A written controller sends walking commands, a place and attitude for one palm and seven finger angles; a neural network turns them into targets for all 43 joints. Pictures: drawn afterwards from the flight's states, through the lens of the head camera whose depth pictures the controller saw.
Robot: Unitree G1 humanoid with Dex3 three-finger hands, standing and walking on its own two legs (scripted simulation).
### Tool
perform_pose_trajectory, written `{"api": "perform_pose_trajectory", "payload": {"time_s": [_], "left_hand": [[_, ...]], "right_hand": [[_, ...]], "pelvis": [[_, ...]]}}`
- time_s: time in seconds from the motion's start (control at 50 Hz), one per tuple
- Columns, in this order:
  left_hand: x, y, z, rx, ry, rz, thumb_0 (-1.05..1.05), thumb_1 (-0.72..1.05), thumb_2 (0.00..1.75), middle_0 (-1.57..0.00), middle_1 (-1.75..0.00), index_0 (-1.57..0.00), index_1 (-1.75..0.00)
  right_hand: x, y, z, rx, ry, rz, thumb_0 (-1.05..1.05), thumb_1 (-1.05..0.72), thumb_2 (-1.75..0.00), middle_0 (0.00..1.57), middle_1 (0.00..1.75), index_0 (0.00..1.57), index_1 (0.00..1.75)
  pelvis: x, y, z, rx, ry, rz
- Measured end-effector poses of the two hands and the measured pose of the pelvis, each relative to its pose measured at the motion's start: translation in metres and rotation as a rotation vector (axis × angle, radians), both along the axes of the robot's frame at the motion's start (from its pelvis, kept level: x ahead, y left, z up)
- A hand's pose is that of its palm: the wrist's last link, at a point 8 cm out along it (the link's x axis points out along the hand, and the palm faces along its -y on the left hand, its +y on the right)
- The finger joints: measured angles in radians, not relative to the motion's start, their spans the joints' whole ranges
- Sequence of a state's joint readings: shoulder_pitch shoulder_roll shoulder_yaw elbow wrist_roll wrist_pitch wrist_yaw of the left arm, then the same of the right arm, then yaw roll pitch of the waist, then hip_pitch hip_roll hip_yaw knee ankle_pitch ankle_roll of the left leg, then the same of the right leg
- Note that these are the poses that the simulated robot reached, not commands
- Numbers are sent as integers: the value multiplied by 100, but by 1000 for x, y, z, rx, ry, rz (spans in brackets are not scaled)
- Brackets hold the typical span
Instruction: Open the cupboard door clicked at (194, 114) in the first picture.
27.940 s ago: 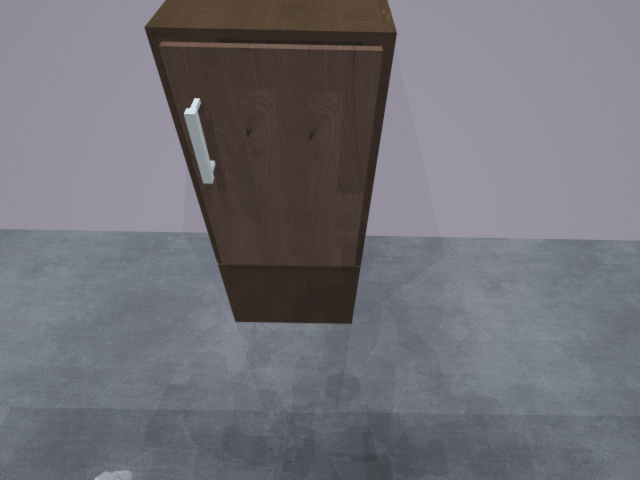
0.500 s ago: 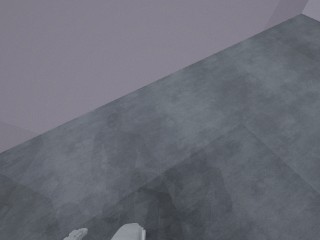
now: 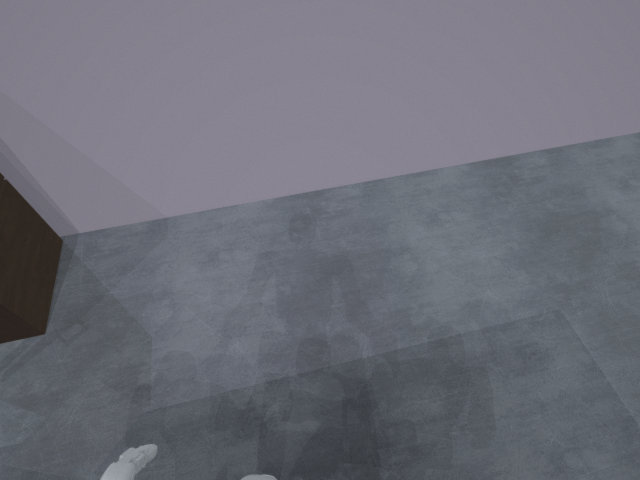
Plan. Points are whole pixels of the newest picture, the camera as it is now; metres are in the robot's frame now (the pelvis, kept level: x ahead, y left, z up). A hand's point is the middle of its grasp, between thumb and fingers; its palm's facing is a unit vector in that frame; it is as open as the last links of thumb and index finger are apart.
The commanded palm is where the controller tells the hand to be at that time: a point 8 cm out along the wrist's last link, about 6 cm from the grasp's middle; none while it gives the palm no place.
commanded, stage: turn to face it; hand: left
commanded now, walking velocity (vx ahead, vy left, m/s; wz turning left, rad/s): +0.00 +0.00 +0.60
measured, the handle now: out of the picture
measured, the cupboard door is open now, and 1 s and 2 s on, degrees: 45 45 45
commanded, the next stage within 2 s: take the last steps up to it in 1.56 s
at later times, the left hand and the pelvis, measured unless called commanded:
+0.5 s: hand out of the picture +0.04 +0.23 -0.15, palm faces +0.33 -0.91 -0.26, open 7.3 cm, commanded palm none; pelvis +0.02 -0.01 +0.01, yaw +19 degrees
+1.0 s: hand out of the picture -0.05 +0.18 -0.18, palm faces +0.62 -0.75 -0.23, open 7.3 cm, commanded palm none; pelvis +0.03 -0.02 +0.00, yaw +38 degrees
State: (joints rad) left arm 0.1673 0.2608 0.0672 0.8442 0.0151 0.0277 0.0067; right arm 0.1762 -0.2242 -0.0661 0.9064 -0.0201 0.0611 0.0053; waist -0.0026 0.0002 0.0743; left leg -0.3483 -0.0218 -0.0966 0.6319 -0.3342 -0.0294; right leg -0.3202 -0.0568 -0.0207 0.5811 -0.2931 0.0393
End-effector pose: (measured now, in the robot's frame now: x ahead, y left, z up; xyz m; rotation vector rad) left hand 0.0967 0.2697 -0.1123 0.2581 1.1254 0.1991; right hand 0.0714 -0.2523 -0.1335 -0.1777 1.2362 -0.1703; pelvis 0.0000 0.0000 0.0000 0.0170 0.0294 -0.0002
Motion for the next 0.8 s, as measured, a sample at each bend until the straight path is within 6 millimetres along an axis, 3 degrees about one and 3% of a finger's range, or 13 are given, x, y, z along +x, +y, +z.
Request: {"api": "perform_pose_trajectory", "payload": {"time_s": [0.06, 0.14, 0.24, 0.34, 0.48, 0.6, 0.7, 0.8], "left_hand": [[-13, -9, 4, 6, 5, 34, 0, 91, 90, -20, -30, -20, -30], [-34, -20, 4, -24, 47, 87, 0, 91, 90, -20, -30, -20, -30], [-61, -23, -9, -84, 82, 161, 0, 91, 90, -20, -30, -21, -30], [-88, -7, -32, -106, 128, 254, 0, 91, 90, -20, -30, -21, -30], [-83, 1, -12, -70, 75, 339, 0, 91, 90, -20, -30, -20, -30], [-72, -11, 2, -5, -23, 378, 0, 91, 90, -20, -30, -20, -30], [-90, -32, 10, -2, -15, 441, 0, 91, 90, -20, -30, -20, -30], [-114, -52, 4, -58, 27, 513, 0, 91, 90, -20, -30, -20, -30]], "right_hand": [[11, -9, -3, 3, 16, 30, 0, -91, -89, 20, 30, 20, 30], [30, -10, 8, 1, 17, 75, 0, -91, -89, 20, 29, 20, 30], [66, 7, 19, -14, -17, 173, 0, -91, -89, 19, 29, 19, 30], [96, 28, 17, -44, -83, 273, 0, -91, -89, 19, 29, 20, 30], [100, 34, 19, -38, -41, 347, 0, -91, -89, 20, 30, 20, 30], [111, 19, -1, 4, 3, 383, 0, -91, -89, 20, 30, 20, 30], [133, 14, 0, 7, 23, 434, 0, -91, -89, 20, 30, 20, 30], [158, 31, 15, 4, 6, 510, 0, -91, -89, 19, 29, 19, 30]], "pelvis": [[0, -4, 2, -5, -13, 50], [4, -7, 11, 13, -13, 102], [9, -2, 11, 25, -9, 168], [10, 7, -4, 1, -5, 232], [15, -3, 8, -18, -7, 312], [25, -27, 1, -6, -7, 391], [28, -34, 7, 6, -24, 466], [32, -33, 14, 29, -16, 537]]}}
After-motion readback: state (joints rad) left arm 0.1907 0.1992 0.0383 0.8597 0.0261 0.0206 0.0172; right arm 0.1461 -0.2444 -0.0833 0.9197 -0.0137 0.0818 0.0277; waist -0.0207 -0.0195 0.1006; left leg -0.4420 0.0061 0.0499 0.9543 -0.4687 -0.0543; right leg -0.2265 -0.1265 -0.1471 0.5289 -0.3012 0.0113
